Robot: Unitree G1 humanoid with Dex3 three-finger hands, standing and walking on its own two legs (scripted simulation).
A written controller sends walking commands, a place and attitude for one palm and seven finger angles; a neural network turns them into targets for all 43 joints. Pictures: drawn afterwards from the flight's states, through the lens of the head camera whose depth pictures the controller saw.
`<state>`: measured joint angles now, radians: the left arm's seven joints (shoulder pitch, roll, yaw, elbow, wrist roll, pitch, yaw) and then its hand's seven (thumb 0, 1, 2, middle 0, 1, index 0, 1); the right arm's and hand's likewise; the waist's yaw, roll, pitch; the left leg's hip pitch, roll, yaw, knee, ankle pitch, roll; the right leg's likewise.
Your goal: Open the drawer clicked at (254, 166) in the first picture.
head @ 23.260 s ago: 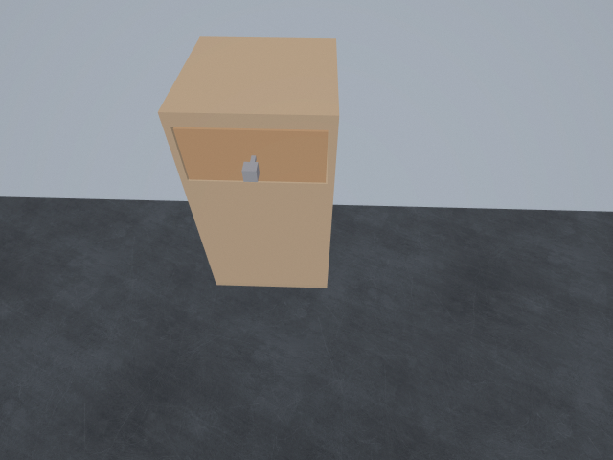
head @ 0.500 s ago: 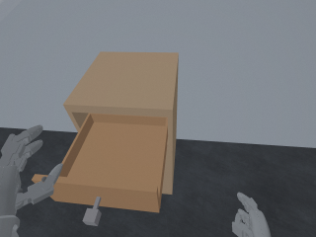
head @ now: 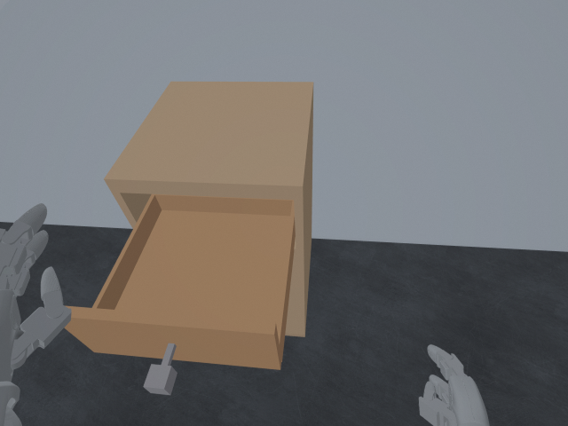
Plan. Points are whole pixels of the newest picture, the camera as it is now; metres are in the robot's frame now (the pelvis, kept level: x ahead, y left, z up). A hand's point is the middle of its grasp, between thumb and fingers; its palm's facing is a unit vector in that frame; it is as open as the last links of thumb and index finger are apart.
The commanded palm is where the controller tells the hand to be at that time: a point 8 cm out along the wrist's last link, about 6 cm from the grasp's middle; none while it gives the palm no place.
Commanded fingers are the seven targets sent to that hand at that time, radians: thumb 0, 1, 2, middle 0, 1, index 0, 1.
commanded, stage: step back with the hand held close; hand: left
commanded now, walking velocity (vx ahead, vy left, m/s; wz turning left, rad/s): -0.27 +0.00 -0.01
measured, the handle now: (164, 367) +0.23 +0.25 -0.14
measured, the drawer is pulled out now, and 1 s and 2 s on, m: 0.30 0.30 0.30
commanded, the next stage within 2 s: stop stepping back and stand still in 1.36 s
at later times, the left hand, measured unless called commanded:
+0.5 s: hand (32, 356) +0.15 +0.26 +0.15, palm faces +0.30 -0.81 -0.51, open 7.4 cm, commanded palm +0.08 +0.30 +0.17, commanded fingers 0.00 0.90 0.90 -0.20 -0.30 -0.20 -0.30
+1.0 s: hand (3, 422) +0.09 +0.25 +0.15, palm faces +0.33 -0.83 -0.46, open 7.4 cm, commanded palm +0.03 +0.30 +0.17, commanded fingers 0.00 0.90 0.90 -0.20 -0.30 -0.20 -0.30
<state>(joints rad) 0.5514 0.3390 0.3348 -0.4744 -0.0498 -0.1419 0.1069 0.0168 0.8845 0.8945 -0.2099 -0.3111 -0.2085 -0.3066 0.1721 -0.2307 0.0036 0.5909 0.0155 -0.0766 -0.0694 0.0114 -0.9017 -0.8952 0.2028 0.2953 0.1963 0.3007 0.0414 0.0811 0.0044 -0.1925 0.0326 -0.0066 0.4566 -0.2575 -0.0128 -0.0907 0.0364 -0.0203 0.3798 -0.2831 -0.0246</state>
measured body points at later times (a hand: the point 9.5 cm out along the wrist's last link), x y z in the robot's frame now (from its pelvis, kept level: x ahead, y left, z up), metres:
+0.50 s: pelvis -0.05 +0.03 -0.01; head +0.00 +0.03 +0.44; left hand +0.13 +0.30 +0.18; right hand +0.15 -0.20 -0.08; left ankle -0.01 +0.13 -0.74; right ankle -0.05 -0.10 -0.74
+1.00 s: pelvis -0.10 +0.02 -0.02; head -0.06 +0.03 +0.43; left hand +0.07 +0.29 +0.18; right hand +0.08 -0.21 -0.10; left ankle -0.04 +0.13 -0.73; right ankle -0.07 -0.10 -0.74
